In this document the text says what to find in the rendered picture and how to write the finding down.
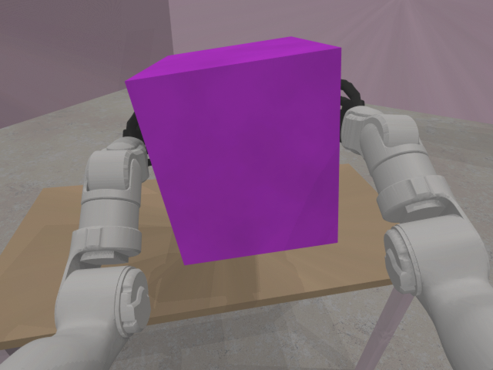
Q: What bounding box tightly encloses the table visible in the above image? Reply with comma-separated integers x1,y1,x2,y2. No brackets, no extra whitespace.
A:
0,163,414,370

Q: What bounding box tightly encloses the robot left forearm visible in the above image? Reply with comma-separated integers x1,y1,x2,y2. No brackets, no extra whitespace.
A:
55,136,149,329

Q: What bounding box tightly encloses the right robot upper arm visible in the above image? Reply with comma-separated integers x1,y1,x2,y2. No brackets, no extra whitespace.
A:
384,214,493,370

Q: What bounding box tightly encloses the left robot upper arm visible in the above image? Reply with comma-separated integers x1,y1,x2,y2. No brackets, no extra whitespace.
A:
0,266,151,370

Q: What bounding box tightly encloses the carton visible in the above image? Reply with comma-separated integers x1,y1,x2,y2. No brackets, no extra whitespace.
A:
125,36,341,265

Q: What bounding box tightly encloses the robot left hand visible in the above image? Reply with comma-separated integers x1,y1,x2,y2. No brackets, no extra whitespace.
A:
122,112,152,166

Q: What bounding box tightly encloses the robot right forearm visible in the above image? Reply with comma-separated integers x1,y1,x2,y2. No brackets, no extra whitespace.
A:
340,106,490,279

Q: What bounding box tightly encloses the robot right hand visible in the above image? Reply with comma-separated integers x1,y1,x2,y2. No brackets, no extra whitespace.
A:
340,79,364,142

